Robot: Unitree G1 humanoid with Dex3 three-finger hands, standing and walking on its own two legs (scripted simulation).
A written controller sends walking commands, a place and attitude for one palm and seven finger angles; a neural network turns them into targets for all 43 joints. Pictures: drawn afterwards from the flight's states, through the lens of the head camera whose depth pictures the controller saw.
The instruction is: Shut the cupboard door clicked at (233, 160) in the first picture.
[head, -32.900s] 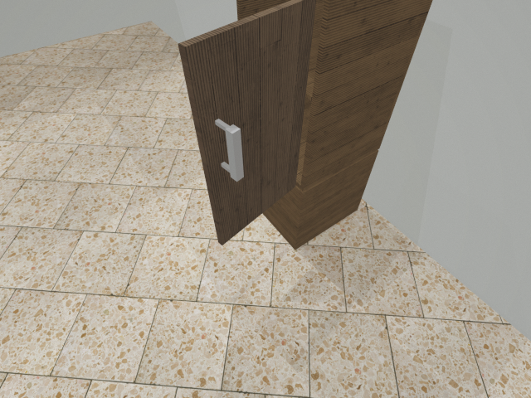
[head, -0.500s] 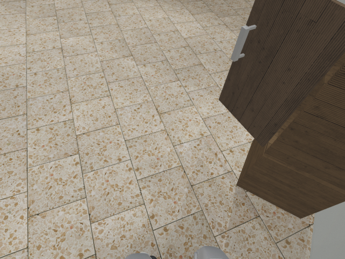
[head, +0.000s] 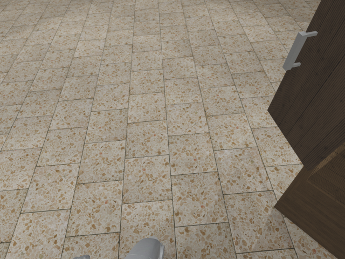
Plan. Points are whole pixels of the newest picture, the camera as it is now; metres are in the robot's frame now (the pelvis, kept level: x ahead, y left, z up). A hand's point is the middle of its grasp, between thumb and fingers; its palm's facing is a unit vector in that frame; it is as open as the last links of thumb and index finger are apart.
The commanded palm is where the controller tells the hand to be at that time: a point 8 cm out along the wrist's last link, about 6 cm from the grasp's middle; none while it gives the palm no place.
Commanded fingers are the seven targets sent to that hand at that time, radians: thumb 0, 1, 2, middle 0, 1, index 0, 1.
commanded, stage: walk to a spot facing it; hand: left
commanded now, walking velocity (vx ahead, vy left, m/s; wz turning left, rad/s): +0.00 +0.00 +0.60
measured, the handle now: (299, 51) +0.74 -0.42 +0.02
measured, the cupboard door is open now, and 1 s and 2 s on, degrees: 59 59 59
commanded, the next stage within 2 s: turn to face it in 1.54 s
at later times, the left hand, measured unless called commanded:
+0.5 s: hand out of the picture +0.03 +0.26 -0.17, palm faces +0.35 -0.91 -0.24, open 7.4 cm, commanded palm none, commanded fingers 0.00 0.90 0.90 -0.20 -0.30 -0.20 -0.30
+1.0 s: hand (102, 250) +0.16 +0.20 -0.15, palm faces +0.60 -0.76 -0.25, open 7.3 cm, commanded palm none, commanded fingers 0.00 0.90 0.90 -0.20 -0.30 -0.20 -0.30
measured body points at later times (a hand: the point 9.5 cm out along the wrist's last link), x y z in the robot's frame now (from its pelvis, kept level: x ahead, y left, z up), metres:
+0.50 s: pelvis +0.04 +0.03 +0.00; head +0.07 +0.06 +0.45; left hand +0.01 +0.31 -0.15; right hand +0.20 -0.19 -0.13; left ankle -0.01 +0.13 -0.74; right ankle +0.10 -0.11 -0.67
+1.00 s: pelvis +0.24 +0.03 +0.01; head +0.27 +0.03 +0.46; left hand +0.13 +0.24 -0.13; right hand +0.42 -0.15 -0.15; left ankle +0.17 +0.16 -0.63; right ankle +0.25 -0.05 -0.74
